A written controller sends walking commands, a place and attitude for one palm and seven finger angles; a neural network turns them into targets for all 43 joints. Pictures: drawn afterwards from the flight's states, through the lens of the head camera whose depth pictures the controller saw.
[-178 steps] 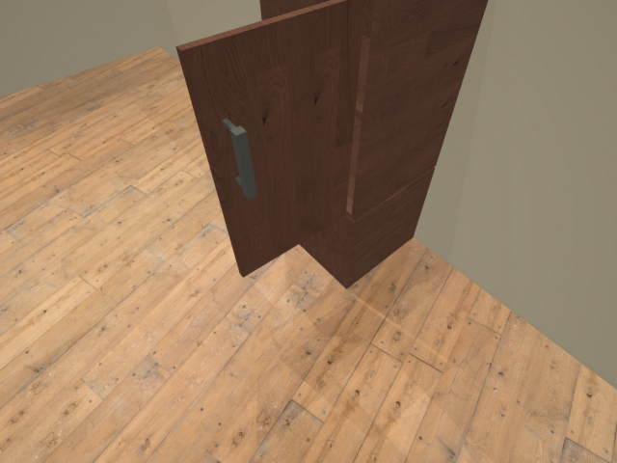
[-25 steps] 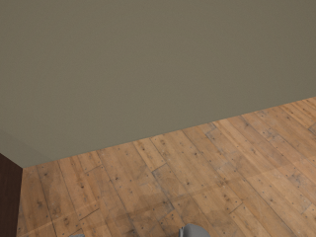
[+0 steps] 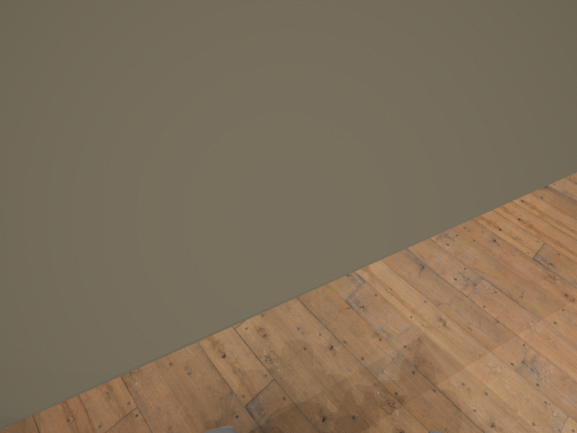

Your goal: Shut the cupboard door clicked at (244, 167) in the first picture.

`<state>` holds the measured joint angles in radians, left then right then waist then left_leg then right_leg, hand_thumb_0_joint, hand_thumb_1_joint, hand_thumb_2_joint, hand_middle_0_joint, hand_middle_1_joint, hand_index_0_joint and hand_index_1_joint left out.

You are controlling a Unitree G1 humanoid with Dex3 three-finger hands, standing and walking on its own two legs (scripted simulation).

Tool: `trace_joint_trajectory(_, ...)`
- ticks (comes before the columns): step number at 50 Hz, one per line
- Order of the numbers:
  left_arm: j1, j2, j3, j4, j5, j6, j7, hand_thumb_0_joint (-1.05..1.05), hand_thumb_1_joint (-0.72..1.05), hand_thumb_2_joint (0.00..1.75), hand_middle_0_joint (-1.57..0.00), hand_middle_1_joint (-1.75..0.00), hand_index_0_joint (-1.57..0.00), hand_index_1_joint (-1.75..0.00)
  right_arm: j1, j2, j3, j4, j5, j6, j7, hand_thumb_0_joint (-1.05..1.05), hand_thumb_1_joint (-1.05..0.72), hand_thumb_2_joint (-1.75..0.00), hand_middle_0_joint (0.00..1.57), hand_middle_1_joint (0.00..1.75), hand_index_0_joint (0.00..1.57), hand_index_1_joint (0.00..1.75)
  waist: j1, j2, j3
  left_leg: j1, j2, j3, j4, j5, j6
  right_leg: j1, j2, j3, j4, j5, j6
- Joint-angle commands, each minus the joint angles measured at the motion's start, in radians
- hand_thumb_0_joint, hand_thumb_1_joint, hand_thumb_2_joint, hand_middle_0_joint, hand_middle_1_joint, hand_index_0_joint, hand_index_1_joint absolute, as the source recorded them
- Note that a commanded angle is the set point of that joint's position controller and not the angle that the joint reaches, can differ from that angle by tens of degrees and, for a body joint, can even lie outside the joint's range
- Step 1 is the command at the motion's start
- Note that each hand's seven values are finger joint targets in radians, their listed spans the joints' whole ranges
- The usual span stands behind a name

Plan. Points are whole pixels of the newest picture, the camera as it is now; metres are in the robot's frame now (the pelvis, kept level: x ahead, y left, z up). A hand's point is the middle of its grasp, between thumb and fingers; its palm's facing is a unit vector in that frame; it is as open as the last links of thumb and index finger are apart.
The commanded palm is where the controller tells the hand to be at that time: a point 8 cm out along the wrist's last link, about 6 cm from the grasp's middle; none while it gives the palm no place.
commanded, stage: turn to face it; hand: left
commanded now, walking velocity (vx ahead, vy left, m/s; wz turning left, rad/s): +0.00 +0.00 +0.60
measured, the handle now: out of the picture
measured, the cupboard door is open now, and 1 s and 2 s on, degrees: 87 87 87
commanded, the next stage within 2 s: none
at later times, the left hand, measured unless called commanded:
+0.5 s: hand out of the picture +0.13 +0.20 -0.17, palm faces +0.32 -0.92 -0.23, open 7.3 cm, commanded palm none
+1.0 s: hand out of the picture +0.11 +0.12 -0.15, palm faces +0.60 -0.76 -0.26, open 7.4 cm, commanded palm none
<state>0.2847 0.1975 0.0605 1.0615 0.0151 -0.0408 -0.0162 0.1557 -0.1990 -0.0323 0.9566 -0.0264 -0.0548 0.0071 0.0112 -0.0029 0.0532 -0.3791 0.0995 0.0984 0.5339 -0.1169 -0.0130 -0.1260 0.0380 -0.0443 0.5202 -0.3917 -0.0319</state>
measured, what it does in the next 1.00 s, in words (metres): walks ahead, turning left: right foot, then left foot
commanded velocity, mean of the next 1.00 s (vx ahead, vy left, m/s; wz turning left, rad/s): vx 0.00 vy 0.00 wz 0.60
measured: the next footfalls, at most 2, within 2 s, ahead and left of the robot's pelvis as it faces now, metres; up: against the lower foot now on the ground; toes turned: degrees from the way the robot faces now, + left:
right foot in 0.22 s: +0.12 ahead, -0.13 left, +0.00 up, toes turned +3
left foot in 0.48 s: +0.16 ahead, +0.13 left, +0.00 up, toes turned +26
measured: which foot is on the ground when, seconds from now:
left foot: down 0.00-0.22, up 0.24-0.46, down 0.48-0.74, up 0.76-1.00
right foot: down 0.00-0.00, up 0.02-0.20, down 0.22-0.48, up 0.50-0.72, down 0.74-1.00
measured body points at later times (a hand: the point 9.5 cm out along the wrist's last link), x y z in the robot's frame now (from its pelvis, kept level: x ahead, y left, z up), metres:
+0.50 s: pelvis +0.13 -0.01 -0.01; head +0.16 +0.00 +0.44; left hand +0.12 +0.25 -0.16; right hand +0.29 -0.24 -0.15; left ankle +0.13 +0.11 -0.73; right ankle +0.09 -0.13 -0.71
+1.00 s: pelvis +0.19 -0.06 +0.01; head +0.25 -0.04 +0.46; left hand +0.08 +0.16 -0.13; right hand +0.44 -0.20 -0.13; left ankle +0.11 +0.04 -0.69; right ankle +0.23 -0.16 -0.73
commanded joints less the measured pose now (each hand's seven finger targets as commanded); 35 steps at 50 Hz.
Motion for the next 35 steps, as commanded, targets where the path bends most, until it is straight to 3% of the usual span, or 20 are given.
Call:
trace_joint_trajectory(1,-0.041,0.056,-0.009,-0.090,-0.005,-0.021,0.025,0.00,0.90,0.90,-0.20,-0.30,-0.20,-0.30,0.337,-0.219,-0.043,0.073,-0.015,0.014,-0.033,0.00,-0.90,-0.90,0.20,0.30,0.20,0.30,-0.113,0.187,-0.148,0.423,0.350,-0.439,-0.148,0.560,0.254,-0.391,-0.039,0.014,0.577,-0.252,0.029)
trace_joint_trajectory(2,-0.073,0.054,-0.009,-0.091,-0.004,-0.014,0.027,0.00,0.90,0.90,-0.20,-0.30,-0.20,-0.30,0.272,-0.194,-0.032,0.062,-0.012,0.013,-0.039,0.00,-0.90,-0.90,0.20,0.30,0.20,0.30,-0.083,0.280,-0.088,0.350,0.327,-0.436,-0.154,0.586,0.248,-0.439,-0.087,0.036,0.599,-0.212,0.043)
trace_joint_trajectory(5,-0.100,0.047,-0.009,-0.085,-0.008,0.008,0.014,0.00,0.90,0.90,-0.20,-0.30,-0.20,-0.30,0.156,-0.160,-0.022,0.036,-0.010,0.016,-0.044,0.00,-0.90,-0.90,0.20,0.30,0.20,0.30,-0.041,0.195,-0.087,0.218,0.206,-0.284,-0.148,0.598,0.177,-0.260,-0.101,0.014,0.324,-0.154,0.067)
trace_joint_trajectory(8,-0.016,0.067,0.008,-0.058,-0.010,0.015,0.014,0.00,0.90,0.90,-0.20,-0.30,-0.20,-0.30,0.069,-0.179,-0.038,0.015,0.004,0.039,-0.042,0.00,-0.90,-0.90,0.20,0.30,0.20,0.30,0.008,0.131,-0.148,0.129,0.116,-0.242,-0.095,0.344,0.113,-0.050,-0.056,-0.043,0.043,0.109,0.070)
trace_joint_trajectory(9,0.005,0.092,0.017,-0.056,-0.005,0.014,0.020,0.00,0.90,0.90,-0.20,-0.30,-0.20,-0.30,0.047,-0.160,-0.041,0.002,0.011,0.045,-0.039,0.00,-0.90,-0.90,0.20,0.30,0.20,0.30,0.021,0.069,-0.143,0.047,0.075,-0.229,-0.069,0.179,0.076,0.042,-0.090,-0.015,-0.063,0.205,0.066)
trace_joint_trajectory(10,0.016,0.156,0.031,-0.061,0.005,0.012,0.029,0.00,0.90,0.90,-0.20,-0.30,-0.20,-0.30,0.027,-0.122,-0.034,-0.016,0.017,0.051,-0.029,0.00,-0.90,-0.90,0.20,0.30,0.20,0.30,0.030,-0.085,-0.119,-0.093,-0.011,-0.143,0.009,-0.088,0.018,0.109,-0.249,0.138,-0.156,0.235,0.026)
trace_joint_trajectory(11,0.024,0.230,0.047,-0.069,0.009,0.016,0.030,0.00,0.90,0.90,-0.20,-0.30,-0.20,-0.30,0.022,-0.091,-0.032,-0.033,0.015,0.059,-0.019,0.00,-0.90,-0.90,0.20,0.30,0.20,0.30,0.037,-0.247,-0.103,-0.131,-0.099,-0.034,0.166,-0.321,-0.033,0.086,-0.443,0.280,-0.233,0.275,-0.068)
trace_joint_trajectory(12,0.016,0.237,0.050,-0.085,0.012,0.020,0.034,0.00,0.90,0.90,-0.20,-0.30,-0.20,-0.30,-0.002,-0.096,-0.041,-0.047,0.011,0.070,-0.014,0.00,-0.90,-0.90,0.20,0.30,0.20,0.30,0.052,-0.234,-0.082,-0.121,-0.092,-0.034,0.354,-0.480,-0.037,0.027,-0.515,0.294,-0.244,0.361,-0.139)
trace_joint_trajectory(13,-0.011,0.205,0.049,-0.092,0.015,0.015,0.041,0.00,0.90,0.90,-0.20,-0.30,-0.20,-0.30,-0.025,-0.082,-0.044,-0.038,0.010,0.072,-0.014,0.00,-0.90,-0.90,0.20,0.30,0.20,0.30,0.044,-0.254,-0.035,-0.188,-0.057,-0.060,0.474,-0.494,-0.034,0.050,-0.493,0.260,-0.195,0.583,-0.159)
trace_joint_trajectory(15,-0.017,0.175,0.040,-0.096,0.012,0.016,0.047,0.00,0.90,0.90,-0.20,-0.30,-0.20,-0.30,-0.032,-0.061,-0.035,-0.039,0.015,0.077,-0.008,0.00,-0.90,-0.90,0.20,0.30,0.20,0.30,0.033,-0.201,-0.009,-0.223,-0.035,-0.048,0.462,-0.472,-0.043,0.122,-0.433,0.083,-0.106,0.881,-0.128)
trace_joint_trajectory(18,-0.012,0.190,0.040,-0.106,0.012,0.016,0.048,0.00,0.90,0.90,-0.20,-0.30,-0.20,-0.30,-0.036,-0.031,-0.020,-0.048,0.015,0.078,0.008,0.00,-0.90,-0.90,0.20,0.30,0.20,0.30,0.024,-0.179,-0.035,-0.142,-0.059,0.030,0.246,-0.358,-0.042,0.149,-0.385,-0.038,-0.042,1.007,-0.062)
trace_joint_trajectory(21,-0.050,0.214,0.045,-0.134,0.000,0.012,0.043,0.00,0.90,0.90,-0.20,-0.30,-0.20,-0.30,0.047,-0.068,-0.028,-0.046,0.007,0.077,0.009,0.00,-0.90,-0.90,0.20,0.30,0.20,0.30,-0.032,-0.158,-0.101,0.053,-0.120,0.096,0.033,-0.140,-0.021,0.097,-0.346,-0.133,0.110,1.020,-0.003)
trace_joint_trajectory(22,-0.073,0.210,0.041,-0.146,-0.002,0.014,0.041,0.00,0.90,0.90,-0.20,-0.30,-0.20,-0.30,0.115,-0.099,-0.040,-0.034,0.002,0.077,0.010,0.00,-0.90,-0.90,0.20,0.30,0.20,0.30,-0.072,-0.124,-0.135,0.187,-0.094,0.072,-0.042,-0.007,-0.005,0.015,-0.340,-0.145,0.222,0.898,0.026)
trace_joint_trajectory(23,-0.075,0.171,0.038,-0.179,-0.011,0.020,0.037,0.00,0.90,0.90,-0.20,-0.30,-0.20,-0.30,0.187,-0.192,-0.063,-0.031,-0.011,0.071,0.007,0.00,-0.90,-0.90,0.20,0.30,0.20,0.30,-0.107,0.091,-0.191,0.366,0.088,-0.153,-0.071,0.305,0.085,-0.195,-0.261,-0.170,0.411,0.510,0.080)
trace_joint_trajectory(24,-0.114,0.111,0.018,-0.231,-0.017,0.027,0.036,0.00,0.90,0.90,-0.20,-0.30,-0.20,-0.30,0.254,-0.297,-0.086,-0.031,-0.007,0.069,0.000,0.00,-0.90,-0.90,0.20,0.30,0.20,0.30,-0.136,0.344,-0.223,0.437,0.359,-0.510,-0.116,0.738,0.269,-0.406,-0.137,-0.107,0.664,-0.277,0.124)
trace_joint_trajectory(25,-0.161,0.137,0.022,-0.269,-0.004,0.041,0.047,0.00,0.90,0.90,-0.20,-0.30,-0.20,-0.30,0.275,-0.315,-0.086,-0.020,-0.008,0.074,-0.003,0.00,-0.90,-0.90,0.20,0.30,0.20,0.30,-0.137,0.136,-0.198,0.389,0.372,-0.485,-0.097,0.591,0.295,-0.415,-0.138,0.026,0.719,-0.283,0.105)
trace_joint_trajectory(27,-0.191,0.119,0.025,-0.254,-0.002,0.057,0.044,0.00,0.90,0.90,-0.20,-0.30,-0.20,-0.30,0.140,-0.275,-0.079,-0.064,-0.005,0.070,-0.020,0.00,-0.90,-0.90,0.20,0.30,0.20,0.30,-0.084,0.227,-0.113,0.219,0.284,-0.432,-0.160,0.269,0.228,-0.443,-0.158,0.054,0.683,-0.189,0.110)
trace_joint_trajectory(29,-0.162,0.117,0.031,-0.229,-0.001,0.072,0.028,0.00,0.90,0.90,-0.20,-0.30,-0.20,-0.30,0.046,-0.243,-0.067,-0.091,-0.009,0.074,-0.022,0.00,-0.90,-0.90,0.20,0.30,0.20,0.30,-0.040,0.203,-0.041,0.097,0.190,-0.346,-0.199,0.105,0.166,-0.367,-0.134,0.033,0.569,-0.107,0.106)
trace_joint_trajectory(33,-0.089,0.112,0.028,-0.215,-0.002,0.067,0.019,0.00,0.90,0.90,-0.20,-0.30,-0.20,-0.30,-0.019,-0.271,-0.082,-0.115,-0.009,0.087,-0.014,0.00,-0.90,-0.90,0.20,0.30,0.20,0.30,-0.014,0.188,-0.089,0.036,0.129,-0.320,-0.176,-0.059,0.136,-0.183,-0.071,-0.026,0.266,-0.061,0.096)
trace_joint_trajectory(35,-0.006,0.134,0.037,-0.198,0.000,0.057,0.021,0.00,0.90,0.90,-0.20,-0.30,-0.20,-0.30,-0.064,-0.256,-0.087,-0.132,0.000,0.098,-0.011,0.00,-0.90,-0.90,0.20,0.30,0.20,0.30,0.028,0.132,-0.087,-0.078,0.068,-0.302,-0.109,-0.183,0.092,-0.022,-0.057,-0.044,0.042,0.083,0.091)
